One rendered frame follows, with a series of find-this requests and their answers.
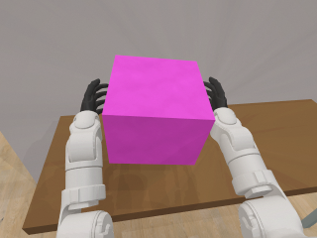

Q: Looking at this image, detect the robot left forearm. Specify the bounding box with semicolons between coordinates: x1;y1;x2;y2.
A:
55;110;106;238

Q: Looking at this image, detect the right robot hand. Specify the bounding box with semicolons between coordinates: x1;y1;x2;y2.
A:
203;76;228;112

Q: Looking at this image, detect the table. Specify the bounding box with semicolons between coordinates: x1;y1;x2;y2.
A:
22;99;317;235

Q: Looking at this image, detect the right robot upper arm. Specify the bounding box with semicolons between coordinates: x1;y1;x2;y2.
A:
238;195;317;238

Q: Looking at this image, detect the carton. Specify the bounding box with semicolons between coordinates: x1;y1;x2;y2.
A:
102;55;216;166

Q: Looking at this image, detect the left robot upper arm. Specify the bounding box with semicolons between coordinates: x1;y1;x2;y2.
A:
56;210;115;238

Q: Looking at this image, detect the robot right forearm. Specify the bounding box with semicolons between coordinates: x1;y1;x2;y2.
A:
210;107;304;233

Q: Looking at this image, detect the left robot hand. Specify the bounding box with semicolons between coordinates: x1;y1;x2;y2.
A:
80;78;109;115

